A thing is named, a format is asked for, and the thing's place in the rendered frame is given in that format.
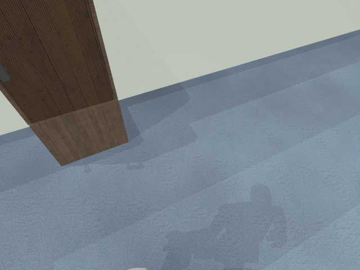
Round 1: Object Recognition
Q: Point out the cupboard door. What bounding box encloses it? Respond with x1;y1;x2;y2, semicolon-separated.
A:
0;0;114;123

